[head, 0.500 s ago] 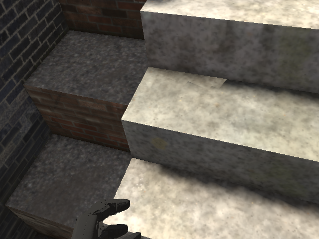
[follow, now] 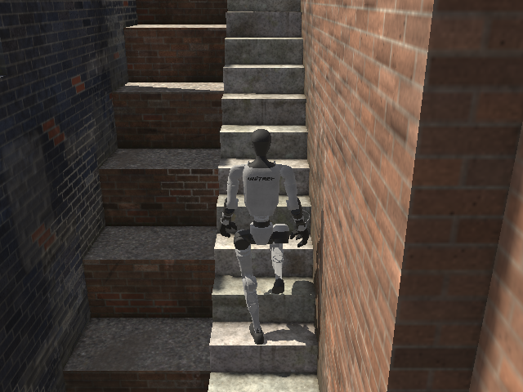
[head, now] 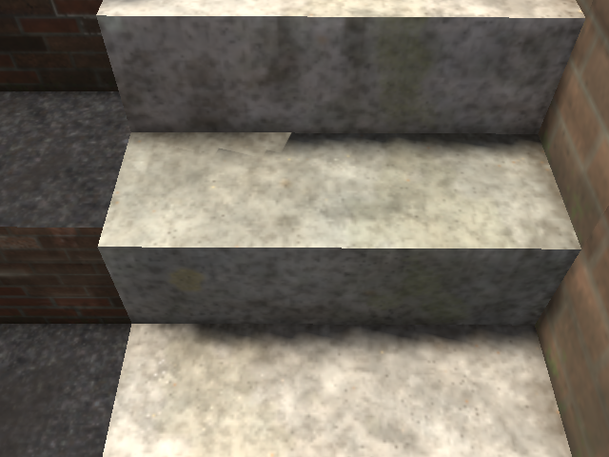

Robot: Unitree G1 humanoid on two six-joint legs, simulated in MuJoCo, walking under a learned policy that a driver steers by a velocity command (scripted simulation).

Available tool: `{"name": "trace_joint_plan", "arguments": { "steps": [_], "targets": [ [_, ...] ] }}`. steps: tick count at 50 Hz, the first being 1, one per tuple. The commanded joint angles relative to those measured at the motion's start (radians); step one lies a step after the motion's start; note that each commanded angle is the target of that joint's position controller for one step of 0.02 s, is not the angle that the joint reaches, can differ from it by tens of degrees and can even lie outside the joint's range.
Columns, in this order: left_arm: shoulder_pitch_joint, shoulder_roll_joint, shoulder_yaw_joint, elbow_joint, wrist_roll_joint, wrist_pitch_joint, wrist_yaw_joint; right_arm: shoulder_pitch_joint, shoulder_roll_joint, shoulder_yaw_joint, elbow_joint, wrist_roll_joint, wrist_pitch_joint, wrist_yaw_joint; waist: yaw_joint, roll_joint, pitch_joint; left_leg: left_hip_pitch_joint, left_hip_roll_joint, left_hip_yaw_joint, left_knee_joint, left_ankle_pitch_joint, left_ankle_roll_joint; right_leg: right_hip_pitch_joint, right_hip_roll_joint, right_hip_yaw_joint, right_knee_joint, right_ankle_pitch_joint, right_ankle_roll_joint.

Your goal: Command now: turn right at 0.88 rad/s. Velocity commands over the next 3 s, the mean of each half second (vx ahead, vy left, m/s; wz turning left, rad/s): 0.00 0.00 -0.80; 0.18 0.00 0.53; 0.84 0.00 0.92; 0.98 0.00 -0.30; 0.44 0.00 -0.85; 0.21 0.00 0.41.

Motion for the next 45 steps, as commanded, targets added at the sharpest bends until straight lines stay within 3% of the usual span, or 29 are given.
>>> {"name": "trace_joint_plan", "arguments": {
  "steps": [1, 5, 10, 14, 15, 16, 17, 18, 19, 20, 21, 22, 23, 24, 26, 28, 29, 31, 33, 34, 35, 36, 37, 38, 39, 40, 41, 42, 45],
  "targets": [
    [-0.175, 0.066, 0.026, -0.125, 0.023, 0.031, -0.006, 0.102, -0.220, -0.069, -0.027, 0.029, -0.073, -0.018, -0.058, -0.047, -0.010, 0.352, 0.438, -0.205, -0.091, 1.043, 0.047, -0.317, -0.051, 0.000, 0.041, 0.008, -0.003],
    [-0.198, 0.063, 0.028, -0.146, 0.013, 0.029, -0.001, 0.109, -0.185, -0.055, -0.001, 0.013, -0.075, -0.005, -0.031, -0.019, -0.010, 0.378, 0.433, -0.132, -0.123, 0.986, 0.064, -0.325, -0.058, 0.011, 0.054, -0.044, -0.006],
    [-0.169, 0.055, 0.028, -0.202, 0.001, 0.032, 0.003, 0.040, -0.232, -0.067, -0.031, -0.001, -0.039, 0.014, 0.006, 0.028, -0.009, 0.337, 0.399, 0.009, -0.157, 0.979, 0.074, -0.211, -0.039, 0.013, -0.096, -0.021, 0.008],
    [0.023, 0.086, 0.036, -0.170, -0.013, 0.025, 0.051, -0.205, -0.212, -0.037, -0.150, 0.035, 0.027, 0.006, 0.151, 0.119, -0.060, 0.048, 0.193, 0.195, -0.067, 1.354, -0.030, 0.384, 0.012, -0.097, -0.789, 0.108, 0.021],
    [0.094, 0.130, 0.061, -0.153, -0.052, 0.005, 0.064, -0.209, -0.224, -0.042, -0.150, 0.042, 0.042, 0.017, 0.178, 0.176, -0.106, 0.064, 0.135, 0.172, 0.067, 1.497, 0.010, 0.502, 0.089, -0.132, -0.963, 0.053, 0.015],
    [0.184, 0.181, 0.077, -0.141, -0.046, -0.026, 0.047, -0.245, -0.240, -0.050, -0.174, 0.049, 0.050, 0.020, 0.222, 0.150, -0.181, 0.132, 0.167, 0.139, 0.271, 1.567, -0.001, 0.658, 0.066, -0.078, -1.207, 0.270, -0.020],
    [0.317, 0.199, 0.084, -0.124, -0.043, -0.052, 0.038, -0.257, -0.238, -0.069, -0.165, 0.060, 0.056, 0.049, 0.289, 0.260, -0.296, 0.204, 0.193, 0.104, 0.485, 1.435, -0.018, 0.814, -0.020, 0.002, -1.571, 0.357, -0.071],
    [0.412, 0.221, 0.095, -0.070, -0.009, -0.076, 0.036, -0.325, -0.174, -0.073, -0.171, 0.091, 0.062, 0.073, 0.346, 0.132, -0.219, 0.095, 0.127, 0.082, 0.821, 0.790, -0.051, 0.896, -0.057, 0.042, -2.045, 0.682, -0.118],
    [0.327, 0.201, 0.077, -0.017, 0.025, -0.091, 0.022, -0.304, -0.057, -0.058, -0.198, 0.087, 0.045, 0.106, 0.224, -0.110, 0.021, -0.256, 0.027, 0.036, 1.244, -0.130, -0.058, 0.860, -0.057, 0.025, -2.240, 0.946, -0.140],
    [0.193, 0.307, 0.076, -0.048, 0.056, -0.102, 0.001, -0.255, 0.036, -0.028, -0.281, 0.053, 0.009, 0.076, 0.023, -0.134, 0.020, -0.771, -0.023, -0.132, 1.861, -0.246, -0.081, 1.017, -0.205, 0.233, -1.748, 1.635, -0.151],
    [0.296, 0.367, 0.097, -0.068, 0.076, -0.102, -0.007, -0.250, 0.036, -0.017, -0.325, 0.039, -0.006, 0.062, 0.086, -0.157, -0.225, -0.928, -0.023, -0.220, 2.042, -0.242, -0.122, 1.298, -0.411, 0.445, -1.602, 2.151, -0.305],
    [0.250, 0.319, 0.077, -0.071, 0.053, -0.098, -0.004, -0.247, 0.004, -0.012, -0.335, 0.002, 0.000, 0.052, 0.052, -0.041, -0.272, -1.018, 0.011, -0.256, 2.094, -0.126, -0.137, 1.279, -0.439, 0.458, -1.646, 1.913, -0.349],
    [0.160, 0.258, 0.050, -0.064, 0.019, -0.093, 0.027, -0.228, 0.022, 0.005, -0.329, -0.026, 0.011, 0.060, -0.008, 0.018, -0.197, -1.049, 0.049, -0.334, 2.035, -0.070, -0.139, 1.146, -0.441, 0.426, -1.717, 1.458, -0.342],
    [0.116, 0.268, 0.045, -0.058, 0.006, -0.107, 0.044, -0.268, 0.006, 0.001, -0.345, -0.029, 0.035, 0.052, -0.005, -0.095, -0.097, -1.147, 0.042, -0.378, 2.109, -0.155, -0.130, 1.080, -0.452, 0.406, -1.776, 1.218, -0.312],
    [0.361, 0.276, 0.053, 0.034, -0.008, -0.136, 0.063, -0.573, -0.038, 0.000, -0.465, -0.044, 0.074, 0.036, 0.159, -0.204, -0.068, -1.452, 0.056, -0.447, 2.012, -0.407, -0.085, 1.459, -0.420, 0.477, -1.677, 1.399, -0.293],
    [0.582, 0.213, 0.051, 0.125, 0.003, -0.152, 0.083, -0.571, 0.044, 0.025, -0.452, -0.011, 0.087, 0.045, 0.202, -0.171, -0.208, -1.475, 0.014, -0.457, 1.956, -0.525, -0.057, 1.647, -0.412, 0.407, -1.613, 1.512, -0.270],
    [0.543, 0.232, 0.056, 0.108, -0.002, -0.158, 0.090, -0.526, 0.059, 0.030, -0.448, 0.005, 0.089, 0.054, 0.159, -0.153, -0.228, -1.382, 0.036, -0.468, 1.858, -0.494, -0.065, 1.555, -0.424, 0.376, -1.650, 1.415, -0.255],
    [0.398, 0.293, 0.073, 0.070, -0.001, -0.158, 0.095, -0.483, 0.067, 0.032, -0.463, -0.015, 0.110, 0.073, 0.074, -0.152, -0.240, -1.298, 0.098, -0.463, 1.577, -0.462, -0.069, 1.527, -0.414, 0.293, -1.693, 1.281, -0.218],
    [0.306, 0.282, 0.070, 0.032, -0.002, -0.115, 0.087, -0.519, 0.048, 0.042, -0.499, 0.016, 0.123, 0.076, 0.065, -0.235, -0.286, -0.964, 0.161, -0.372, 1.063, -0.423, -0.103, 1.344, -0.327, 0.136, -1.779, 1.209, -0.155],
    [0.201, 0.275, 0.065, -0.005, -0.017, -0.118, 0.083, -0.428, 0.100, 0.073, -0.464, 0.063, 0.121, 0.071, 0.021, -0.336, -0.306, -0.603, 0.139, -0.386, 0.779, -0.563, -0.072, 1.092, -0.319, 0.087, -1.807, 1.357, -0.139],
    [0.240, 0.338, 0.080, -0.011, -0.030, -0.106, 0.051, -0.305, 0.073, 0.060, -0.408, 0.112, 0.128, 0.056, 0.017, -0.312, -0.419, -0.452, 0.005, -0.260, 0.594, -0.696, -0.081, 1.153, -0.318, 0.065, -1.760, 1.419, -0.162],
    [0.193, 0.345, 0.068, -0.016, -0.052, -0.092, 0.018, -0.221, 0.028, 0.035, -0.372, 0.095, 0.104, 0.048, -0.058, -0.092, -0.512, -0.173, 0.001, -0.251, 0.564, -0.241, -0.060, 1.023, -0.277, -0.068, -1.637, 1.394, -0.111],
    [0.063, 0.371, 0.060, -0.086, -0.039, -0.087, -0.003, -0.107, -0.024, 0.006, -0.344, 0.062, 0.101, 0.022, -0.156, 0.091, -0.518, -0.039, 0.003, -0.363, 0.503, -0.172, -0.011, 0.816, -0.233, -0.085, -1.518, 1.109, -0.070],
    [-0.060, 0.351, 0.053, -0.148, -0.006, -0.083, -0.018, -0.092, -0.046, -0.010, -0.315, 0.041, 0.120, -0.001, -0.186, 0.304, -0.400, 0.019, 0.044, -0.500, 0.409, -0.096, 0.063, 0.500, -0.176, -0.064, -1.353, 0.599, -0.059],
    [-0.166, 0.254, 0.020, -0.203, 0.067, -0.070, -0.044, -0.069, -0.061, -0.018, -0.295, 0.033, 0.132, -0.029, -0.192, 0.395, -0.310, -0.013, 0.042, -0.625, 0.287, -0.078, 0.139, 0.318, -0.128, -0.002, -1.013, 0.212, -0.058],
    [-0.177, 0.143, -0.014, -0.239, 0.103, -0.045, -0.065, -0.073, -0.068, -0.018, -0.300, 0.020, 0.110, -0.036, -0.147, 0.391, -0.238, -0.113, 0.090, -0.762, 0.246, -0.112, 0.134, 0.161, -0.092, 0.105, -0.612, 0.148, -0.045],
    [-0.176, 0.103, -0.026, -0.276, 0.112, -0.043, -0.068, -0.100, -0.102, -0.027, -0.298, 0.004, 0.098, -0.032, -0.093, 0.354, -0.203, -0.187, 0.120, -0.878, 0.292, -0.087, 0.138, 0.073, -0.072, 0.179, -0.305, 0.131, -0.031],
    [-0.177, 0.058, -0.045, -0.310, 0.086, -0.044, -0.055, -0.062, -0.100, -0.033, -0.262, -0.008, 0.083, -0.008, -0.063, 0.266, -0.063, -0.267, 0.115, -0.839, 0.299, -0.124, 0.103, -0.007, -0.056, 0.210, -0.228, 0.111, -0.014],
    [-0.174, 0.076, -0.054, -0.329, 0.079, -0.058, -0.047, -0.017, -0.045, -0.030, -0.170, -0.010, 0.018, 0.028, -0.028, 0.180, 0.117, -0.414, 0.081, -0.811, 0.246, -0.044, 0.119, -0.083, 0.001, 0.247, -0.007, -0.009, 0.003]
  ]
}}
